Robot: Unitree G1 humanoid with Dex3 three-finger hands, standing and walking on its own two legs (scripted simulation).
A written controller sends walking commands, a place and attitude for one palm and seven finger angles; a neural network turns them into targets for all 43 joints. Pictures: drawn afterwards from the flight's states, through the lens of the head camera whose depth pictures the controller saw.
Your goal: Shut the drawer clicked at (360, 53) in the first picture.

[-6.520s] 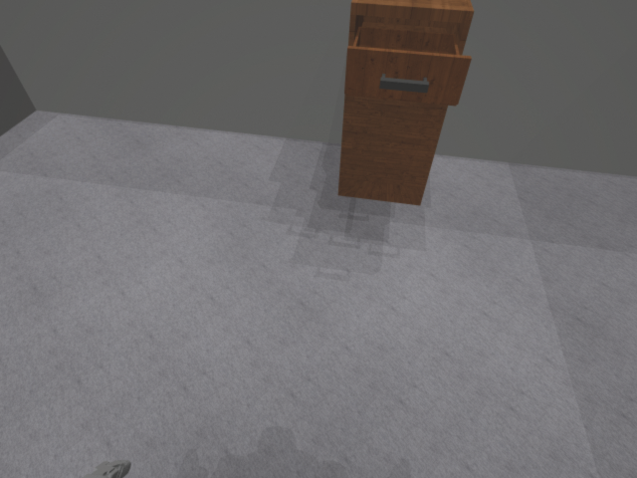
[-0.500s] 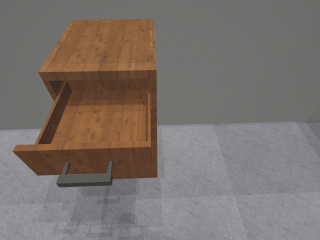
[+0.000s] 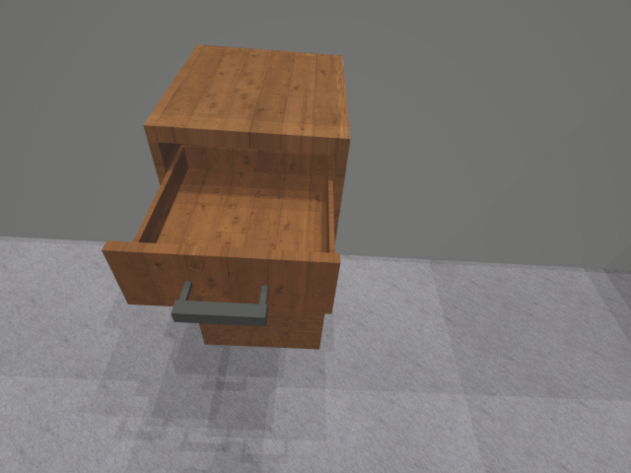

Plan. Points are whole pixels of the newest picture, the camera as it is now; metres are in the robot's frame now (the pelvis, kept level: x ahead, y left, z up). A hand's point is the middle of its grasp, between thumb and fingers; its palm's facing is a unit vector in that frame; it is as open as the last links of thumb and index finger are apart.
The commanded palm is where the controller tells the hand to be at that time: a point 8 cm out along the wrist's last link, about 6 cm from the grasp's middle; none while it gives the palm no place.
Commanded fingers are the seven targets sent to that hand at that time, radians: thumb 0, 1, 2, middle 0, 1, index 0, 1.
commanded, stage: come to a stop and stand still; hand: left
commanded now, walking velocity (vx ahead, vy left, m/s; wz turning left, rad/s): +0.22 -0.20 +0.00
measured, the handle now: (223, 301) +0.37 +0.17 -0.03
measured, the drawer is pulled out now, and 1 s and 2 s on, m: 0.29 0.29 0.29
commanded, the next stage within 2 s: look again from close up in 0.20 s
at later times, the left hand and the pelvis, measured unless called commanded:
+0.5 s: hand out of the picture +0.04 +0.14 -0.18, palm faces -0.01 -0.97 -0.24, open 7.3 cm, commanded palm none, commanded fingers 0.00 0.90 0.90 -0.20 -0.30 -0.20 -0.30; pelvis +0.02 -0.04 -0.01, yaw -1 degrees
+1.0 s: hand out of the picture +0.01 +0.11 -0.17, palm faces +0.03 -0.97 -0.22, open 7.3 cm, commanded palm none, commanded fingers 0.00 0.90 0.90 -0.20 -0.30 -0.20 -0.30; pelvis +0.01 -0.06 +0.00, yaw +0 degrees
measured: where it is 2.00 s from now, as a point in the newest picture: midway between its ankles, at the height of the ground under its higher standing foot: outside the picture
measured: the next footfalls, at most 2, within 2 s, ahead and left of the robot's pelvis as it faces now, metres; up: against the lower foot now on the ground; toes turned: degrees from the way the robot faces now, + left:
right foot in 0.34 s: +0.10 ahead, -0.14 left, +0.00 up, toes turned -4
left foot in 1.62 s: +0.21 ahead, +0.09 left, +0.00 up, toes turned +6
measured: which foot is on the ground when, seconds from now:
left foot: down 0.00-1.00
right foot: up 0.00-0.32, down 0.34-1.00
